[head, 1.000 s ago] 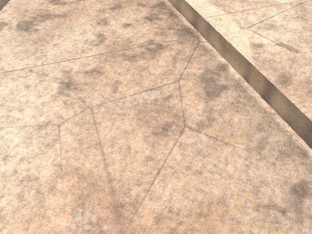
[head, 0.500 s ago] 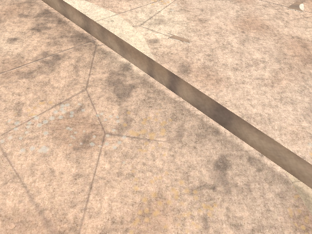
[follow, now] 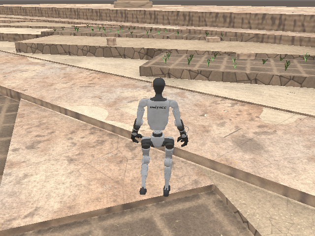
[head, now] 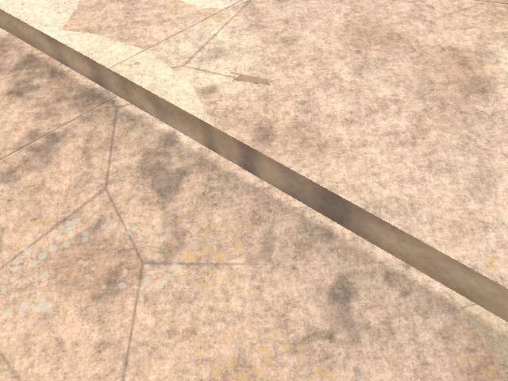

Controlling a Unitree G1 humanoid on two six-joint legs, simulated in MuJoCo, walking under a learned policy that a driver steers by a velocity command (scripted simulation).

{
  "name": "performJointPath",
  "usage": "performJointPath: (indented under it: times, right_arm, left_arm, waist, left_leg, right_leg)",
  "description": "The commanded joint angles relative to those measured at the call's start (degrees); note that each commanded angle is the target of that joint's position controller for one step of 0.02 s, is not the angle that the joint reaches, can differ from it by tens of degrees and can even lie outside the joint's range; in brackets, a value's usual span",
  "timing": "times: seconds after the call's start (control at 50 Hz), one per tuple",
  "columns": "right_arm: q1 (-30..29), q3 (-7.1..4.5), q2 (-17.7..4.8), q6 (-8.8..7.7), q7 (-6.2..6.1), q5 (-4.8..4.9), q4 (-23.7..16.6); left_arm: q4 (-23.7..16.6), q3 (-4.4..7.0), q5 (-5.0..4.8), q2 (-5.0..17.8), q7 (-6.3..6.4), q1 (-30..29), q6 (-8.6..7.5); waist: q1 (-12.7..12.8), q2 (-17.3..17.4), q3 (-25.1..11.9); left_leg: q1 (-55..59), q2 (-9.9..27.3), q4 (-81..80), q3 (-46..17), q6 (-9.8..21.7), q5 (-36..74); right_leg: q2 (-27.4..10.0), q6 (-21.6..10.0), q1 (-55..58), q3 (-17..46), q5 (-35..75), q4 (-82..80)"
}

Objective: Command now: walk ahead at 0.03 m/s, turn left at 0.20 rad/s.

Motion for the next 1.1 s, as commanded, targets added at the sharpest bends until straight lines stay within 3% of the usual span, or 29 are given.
performJointPath:
  times: [0.02,0.06,0.12,0.22,0.28,0.3,0.32,0.34,0.36,0.38,0.42,0.44,0.48,0.52,0.62,0.68,0.74,0.78,0.8,0.82,0.84,0.86,0.88,0.9,0.92,0.94,0.98,1.04,1.1]
  right_arm:
    - [3.66,-0.43,-2.23,1.25,-1.38,-0.76,-3.23]
    - [0.22,-0.17,-2.24,1.66,-0.88,-1.69,-5.35]
    - [-0.09,-0.12,-2.72,2.05,0.60,-1.53,-6.45]
    - [-1.31,-0.12,-2.53,2.12,2.44,-1.58,-8.56]
    - [3.84,-0.83,-2.76,1.53,3.25,-1.44,-7.05]
    - [8.98,-1.88,-5.22,1.17,2.92,-1.58,-5.27]
    - [13.34,-4.02,-12.71,0.71,1.85,-1.34,-5.10]
    - [12.14,-3.63,-13.88,-1.29,2.39,-2.48,-7.47]
    - [8.85,-2.62,-10.53,-2.90,2.46,-2.34,-8.08]
    - [6.29,-1.97,-8.33,-3.58,2.04,-1.70,-8.31]
    - [5.55,-1.44,-6.56,-3.79,1.34,-1.04,-8.33]
    - [6.66,-0.99,-5.52,-4.31,1.13,-1.20,-8.45]
    - [9.48,-1.07,-5.65,-5.20,0.81,-1.32,-7.90]
    - [11.68,-1.27,-6.28,-5.88,0.48,-1.26,-7.04]
    - [14.45,-1.99,-7.95,-5.69,0.46,-0.47,-5.44]
    - [14.67,-2.32,-8.74,-5.15,0.74,0.05,-4.70]
    - [12.64,-2.56,-9.07,-4.83,1.07,0.19,-5.10]
    - [10.54,-2.25,-7.87,-4.43,1.40,-0.11,-5.97]
    - [10.02,-1.39,-5.31,-4.41,1.70,-0.78,-6.70]
    - [11.34,0.31,-0.35,-4.45,1.72,-2.45,-8.20]
    - [18.16,0.79,0.37,-5.19,1.32,0.27,-10.03]
    - [17.07,-0.26,-5.53,-5.37,1.07,1.26,-7.50]
    - [11.87,-0.58,-7.17,-5.31,1.31,0.54,-7.48]
    - [8.85,-0.37,-6.30,-5.40,1.43,-0.20,-7.36]
    - [6.34,-0.34,-5.52,-5.75,1.74,-0.68,-8.21]
    - [5.46,-0.21,-4.67,-5.85,2.20,-0.50,-8.59]
    - [4.90,0.34,-2.97,-5.83,2.67,-0.46,-8.79]
    - [0.30,1.39,-1.45,-6.04,3.05,-1.45,-10.34]
    - [-6.05,2.38,-0.18,-6.96,3.97,-1.24,-11.51]
  left_arm:
    - [-2.98,1.36,0.93,4.94,1.50,-2.86,-0.89]
    - [-3.29,2.31,0.63,7.96,2.79,-2.37,0.17]
    - [-3.78,3.34,0.32,11.02,3.73,-3.52,1.13]
    - [-3.29,4.00,-0.42,12.35,3.17,-3.54,2.04]
    - [-1.91,3.93,-1.85,11.75,2.44,-3.76,2.91]
    - [-0.49,3.66,-1.92,9.73,2.01,-1.05,3.24]
    - [-2.72,2.55,-0.33,5.63,1.66,-4.19,3.37]
    - [-5.61,3.04,-0.51,7.81,1.60,-8.94,2.47]
    - [-5.60,3.74,-1.69,10.13,0.84,-9.64,1.56]
    - [-4.70,4.20,-2.04,11.57,0.29,-7.60,0.69]
    - [-3.66,4.37,-0.32,11.24,0.64,-7.82,-0.76]
    - [-3.40,4.38,-0.36,10.72,0.37,-8.36,-1.43]
    - [-2.83,3.93,-0.77,9.46,-0.03,-8.67,-2.36]
    - [-2.71,3.68,-0.71,9.05,-0.24,-9.93,-3.14]
    - [-3.72,2.79,-1.53,7.97,-1.32,-15.09,-4.42]
    - [-4.87,2.68,-1.87,8.82,-2.18,-17.07,-5.04]
    - [-4.72,3.25,-2.09,10.79,-2.32,-13.66,-5.54]
    - [-2.95,4.53,-1.98,12.81,-1.73,-5.56,-5.93]
    - [-1.82,5.47,-1.58,15.18,-1.17,1.57,-6.10]
    - [-1.23,6.01,-0.70,19.21,-0.60,10.72,-5.67]
    - [0.14,6.18,0.38,21.72,-1.24,11.34,-5.27]
    - [-0.45,4.90,-0.52,15.57,-1.24,8.56,-5.19]
    - [-0.42,3.86,-0.91,11.94,-0.87,6.54,-4.85]
    - [-0.19,3.29,-0.56,10.81,-0.82,5.35,-4.62]
    - [0.44,2.97,-0.15,9.97,-0.76,4.86,-4.45]
    - [0.86,2.64,0.16,9.38,-0.59,4.80,-4.61]
    - [2.14,2.62,-0.44,9.49,-0.47,6.11,-5.12]
    - [3.53,2.90,-1.35,11.61,-0.25,7.01,-5.14]
    - [4.40,2.82,-1.63,13.09,-0.30,8.10,-4.53]
  waist:
    - [-1.80,-8.82,-4.14]
    - [-0.39,-8.89,-5.57]
    - [-0.01,-10.35,-6.09]
    - [0.56,-9.54,-6.29]
    - [-2.18,-7.42,-7.36]
    - [-2.97,-1.59,-7.02]
    - [-3.69,14.13,-4.38]
    - [-4.79,12.77,-3.83]
    - [-3.86,8.60,-2.55]
    - [-1.95,6.90,-1.47]
    - [-1.47,5.04,-3.11]
    - [-1.49,3.91,-4.32]
    - [-2.04,1.88,-4.98]
    - [-2.58,2.40,-4.22]
    - [-4.83,4.99,-0.89]
    - [-5.16,5.09,0.12]
    - [-2.86,6.61,-0.26]
    - [1.74,6.79,-3.78]
    - [4.93,4.17,-10.03]
    - [6.68,-7.87,-19.96]
    - [1.64,-26.87,-20.42]
    - [2.33,-17.23,-13.79]
    - [3.14,-11.33,-7.79]
    - [2.62,-7.14,-5.22]
    - [2.08,-6.74,-3.51]
    - [1.34,-7.76,-3.22]
    - [0.71,-8.73,-3.01]
    - [0.61,-6.54,-1.17]
    - [2.78,-6.19,0.05]
  left_leg:
    - [0.93,0.58,-9.06,0.29,-1.41,-1.33]
    - [0.93,2.02,-15.47,0.88,-2.37,0.77]
    - [3.18,2.91,-17.76,3.65,-2.25,1.85]
    - [5.83,3.23,-27.07,6.42,0.32,-1.39]
    - [14.48,-0.26,-42.47,9.99,3.99,5.66]
    - [20.88,-0.22,-49.59,5.47,6.78,8.41]
    - [27.97,13.07,-57.42,-19.07,14.97,-0.42]
    - [23.77,17.75,-63.72,-35.86,22.98,-14.15]
    - [25.19,16.98,-65.77,-32.63,21.87,-20.67]
    - [25.22,14.35,-65.76,-27.34,18.95,-18.54]
    - [26.89,11.62,-64.71,-22.65,15.87,-11.62]
    - [27.86,10.93,-64.45,-21.97,15.39,-8.68]
    - [30.35,9.89,-64.86,-19.51,15.06,-2.65]
    - [30.87,9.30,-65.06,-17.91,14.94,1.83]
    - [26.28,8.04,-64.51,-16.04,15.22,4.56]
    - [24.31,8.37,-62.47,-17.62,14.55,4.97]
    - [22.27,8.62,-59.96,-20.08,12.97,8.33]
    - [20.44,5.85,-52.39,-19.34,10.79,17.47]
    - [16.69,2.16,-40.98,-16.24,8.43,18.60]
    - [7.59,-3.01,-22.59,-10.00,5.72,2.73]
    - [-10.66,-7.59,-7.44,-6.25,3.01,-13.18]
    - [-15.22,-2.90,0.12,-7.40,2.36,-7.55]
    - [-15.35,-0.86,0.45,-5.63,2.43,-1.84]
    - [-13.02,0.74,-0.92,-5.02,2.58,2.01]
    - [-12.07,1.58,-3.25,-5.11,2.81,4.41]
    - [-10.31,2.28,-5.07,-4.82,3.14,5.88]
    - [-10.33,2.26,-8.48,-3.40,3.05,6.50]
    - [-12.94,3.57,-17.76,-0.78,1.82,9.93]
    - [-9.04,3.27,-30.26,2.60,1.67,19.25]
  right_leg:
    - [-13.19,-8.73,4.68,10.14,4.65,-19.47]
    - [-15.66,-9.54,8.25,11.16,0.96,-20.96]
    - [-17.92,-10.12,7.85,9.55,-0.95,-21.77]
    - [-19.32,-9.18,10.84,6.94,-1.22,-19.03]
    - [-16.79,-5.15,10.31,2.64,-1.48,-11.53]
    - [-12.83,-1.57,4.73,-1.06,-10.67,-3.01]
    - [-3.82,4.51,-14.57,-6.37,-25.05,18.16]
    - [1.19,5.01,-22.22,7.59,-26.12,28.14]
    - [-0.90,4.16,-25.60,11.13,-19.99,31.18]
    - [-1.71,3.70,-25.92,11.24,-11.86,28.80]
    - [-2.20,4.03,-24.80,11.03,-5.30,26.73]
    - [-1.97,3.82,-23.83,11.35,-2.83,26.40]
    - [-0.93,3.66,-23.60,10.81,1.69,21.09]
    - [-0.38,4.08,-23.03,10.97,5.35,15.57]
    - [1.11,5.84,-16.32,10.16,8.12,0.99]
    - [1.18,5.63,-11.62,10.84,7.61,-3.53]
    - [1.23,4.52,-2.68,11.20,5.97,-6.43]
    - [2.26,2.53,9.24,9.50,4.49,-10.10]
    - [-2.13,0.09,21.32,13.09,3.55,-10.13]
    - [-14.17,-3.41,36.78,26.68,-4.40,-10.04]
    - [-23.57,-11.33,43.81,55.46,-17.89,-20.18]
    - [-22.74,-11.13,38.29,53.91,-24.97,-21.89]
    - [-20.06,-9.16,31.88,42.80,-19.72,-21.20]
    - [-16.90,-8.05,26.11,35.02,-11.19,-21.46]
    - [-14.76,-7.92,22.69,30.41,-5.50,-22.38]
    - [-12.96,-7.53,20.71,26.33,-1.32,-23.42]
    - [-12.30,-8.75,19.80,22.68,4.58,-24.88]
    - [-12.65,-9.89,19.26,18.67,12.17,-26.61]
    - [-10.43,-8.28,17.55,13.60,15.41,-27.23]
Velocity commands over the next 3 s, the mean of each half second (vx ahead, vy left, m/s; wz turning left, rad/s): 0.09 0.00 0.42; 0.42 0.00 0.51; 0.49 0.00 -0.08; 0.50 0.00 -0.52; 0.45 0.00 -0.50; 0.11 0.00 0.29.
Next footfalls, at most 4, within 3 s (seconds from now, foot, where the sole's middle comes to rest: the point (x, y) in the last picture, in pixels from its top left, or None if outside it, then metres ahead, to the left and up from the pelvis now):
0.30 left None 0.07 0.14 -0.76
0.80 right None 0.39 0.01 -0.76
1.30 left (127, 352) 0.54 0.39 -0.76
1.82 right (191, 239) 0.89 0.25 -0.76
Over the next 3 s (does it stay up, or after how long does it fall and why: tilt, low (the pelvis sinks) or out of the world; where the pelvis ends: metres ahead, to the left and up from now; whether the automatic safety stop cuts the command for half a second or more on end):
stays up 1.13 0.41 0.00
